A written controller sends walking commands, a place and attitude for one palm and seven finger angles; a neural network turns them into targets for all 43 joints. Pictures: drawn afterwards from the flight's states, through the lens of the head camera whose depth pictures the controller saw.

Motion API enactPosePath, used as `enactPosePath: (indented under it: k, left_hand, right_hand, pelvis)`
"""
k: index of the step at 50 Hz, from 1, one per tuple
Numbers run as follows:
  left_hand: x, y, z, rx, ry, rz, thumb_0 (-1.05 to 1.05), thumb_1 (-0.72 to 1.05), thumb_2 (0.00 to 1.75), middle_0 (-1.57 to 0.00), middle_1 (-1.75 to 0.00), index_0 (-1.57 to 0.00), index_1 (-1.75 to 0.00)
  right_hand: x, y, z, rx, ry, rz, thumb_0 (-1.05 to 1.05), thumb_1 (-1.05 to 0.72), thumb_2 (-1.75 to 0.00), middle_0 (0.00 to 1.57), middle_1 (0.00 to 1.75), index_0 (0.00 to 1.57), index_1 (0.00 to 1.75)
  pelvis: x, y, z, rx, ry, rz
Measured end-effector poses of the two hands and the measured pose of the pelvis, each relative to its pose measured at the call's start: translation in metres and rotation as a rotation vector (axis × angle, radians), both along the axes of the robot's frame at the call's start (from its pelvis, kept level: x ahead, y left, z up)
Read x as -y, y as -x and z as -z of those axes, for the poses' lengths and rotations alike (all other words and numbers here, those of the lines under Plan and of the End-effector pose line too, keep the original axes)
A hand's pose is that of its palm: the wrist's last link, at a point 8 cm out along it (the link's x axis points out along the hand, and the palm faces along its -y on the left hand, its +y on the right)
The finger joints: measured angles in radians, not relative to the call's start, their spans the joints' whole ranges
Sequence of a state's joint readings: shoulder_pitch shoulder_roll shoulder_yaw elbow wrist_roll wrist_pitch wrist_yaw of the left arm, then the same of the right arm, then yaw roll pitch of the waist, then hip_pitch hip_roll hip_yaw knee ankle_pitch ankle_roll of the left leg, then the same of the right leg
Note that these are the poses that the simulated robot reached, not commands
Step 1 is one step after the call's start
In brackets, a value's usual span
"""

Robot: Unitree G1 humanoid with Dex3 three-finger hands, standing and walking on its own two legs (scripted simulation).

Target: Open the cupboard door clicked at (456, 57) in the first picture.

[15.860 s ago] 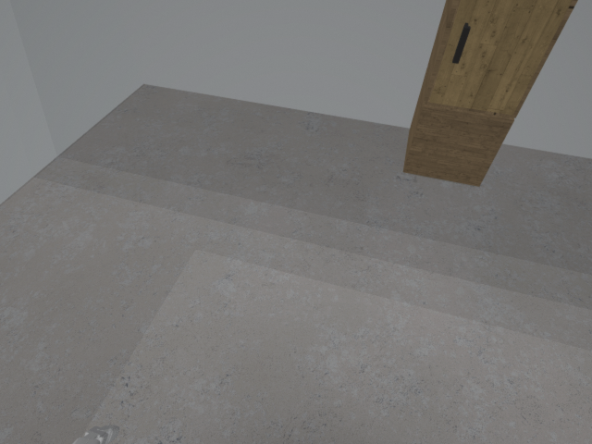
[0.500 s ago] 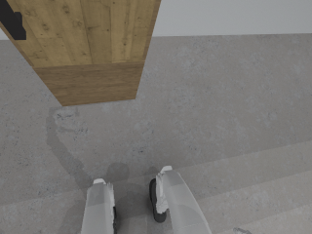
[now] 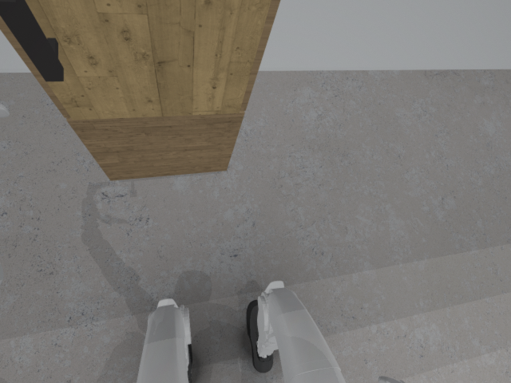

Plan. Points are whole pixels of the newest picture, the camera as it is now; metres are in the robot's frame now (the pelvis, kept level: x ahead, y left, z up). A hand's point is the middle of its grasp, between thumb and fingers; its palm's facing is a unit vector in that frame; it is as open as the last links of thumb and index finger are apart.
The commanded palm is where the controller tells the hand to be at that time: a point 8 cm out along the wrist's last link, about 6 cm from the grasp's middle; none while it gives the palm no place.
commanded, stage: move the hooked fingers beside the handle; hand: left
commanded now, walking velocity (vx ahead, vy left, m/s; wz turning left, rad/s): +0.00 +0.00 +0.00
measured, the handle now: (33, 26) +0.57 +0.25 +0.06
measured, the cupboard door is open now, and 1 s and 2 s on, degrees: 0 0 0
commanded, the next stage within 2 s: slide the fingers in behind the handle in 0.28 s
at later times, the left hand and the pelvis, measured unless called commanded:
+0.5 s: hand out of the picture +0.51 +0.32 +0.05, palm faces +0.10 -0.99 -0.03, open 14.0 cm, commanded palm +0.51 +0.33 +0.05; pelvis -0.01 +0.00 -0.01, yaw +0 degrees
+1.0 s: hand out of the picture +0.52 +0.28 +0.05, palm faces +0.11 -0.99 -0.03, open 14.0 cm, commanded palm +0.51 +0.29 +0.05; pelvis +0.00 +0.00 +0.00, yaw +1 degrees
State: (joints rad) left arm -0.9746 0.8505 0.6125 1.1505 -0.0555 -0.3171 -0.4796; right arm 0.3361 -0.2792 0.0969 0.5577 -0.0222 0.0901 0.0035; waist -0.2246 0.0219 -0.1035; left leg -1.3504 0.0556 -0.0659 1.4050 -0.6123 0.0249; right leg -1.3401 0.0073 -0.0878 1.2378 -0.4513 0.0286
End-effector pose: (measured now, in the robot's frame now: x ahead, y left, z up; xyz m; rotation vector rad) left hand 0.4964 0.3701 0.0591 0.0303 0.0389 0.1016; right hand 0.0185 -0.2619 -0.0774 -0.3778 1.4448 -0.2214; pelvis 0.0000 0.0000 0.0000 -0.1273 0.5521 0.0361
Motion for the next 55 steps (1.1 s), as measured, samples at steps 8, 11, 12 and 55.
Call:
enactPosePath:
  k: [8, 11, 12, 55]
  left_hand:
    - [0.002, 0.006, 0.001, 0.004, 0.0, -0.003, -0.02, -0.5, 0.3, -0.3, -1.2, -0.3, -1.2]
    - [0.001, 0.008, 0.003, 0.012, 0.003, -0.007, -0.02, -0.5, 0.3, -0.3, -1.2, -0.3, -1.2]
    - [0.001, 0.008, 0.003, 0.012, 0.003, -0.007, -0.02, -0.5, 0.3, -0.3, -1.2, -0.3, -1.2]
    - [0.04, 0.002, 0.004, 0.02, 0.003, -0.014, -0.02, -0.5, 0.3, -0.3, -1.2, -0.27, -1.2]
  right_hand:
    - [0.006, -0.015, -0.001, 0.046, 0.013, -0.026, 0.0, -0.91, -0.9, 0.2, 0.3, 0.21, 0.3]
    - [0.007, -0.017, 0.001, 0.054, 0.017, -0.03, 0.0, -0.91, -0.9, 0.2, 0.3, 0.21, 0.3]
    - [0.007, -0.017, 0.001, 0.055, 0.018, -0.031, 0.0, -0.91, -0.9, 0.2, 0.3, 0.21, 0.3]
    - [0.001, 0.006, 0.005, -0.004, -0.024, -0.002, 0.0, -0.91, -0.9, 0.2, 0.3, 0.21, 0.3]
  pelvis:
    - [0.001, 0.0, 0.0, 0.012, -0.003, -0.003]
    - [0.001, 0.002, 0.001, 0.013, -0.004, -0.002]
    - [0.001, 0.002, 0.002, 0.013, -0.003, -0.002]
    - [0.003, 0.002, -0.002, 0.017, -0.017, -0.01]
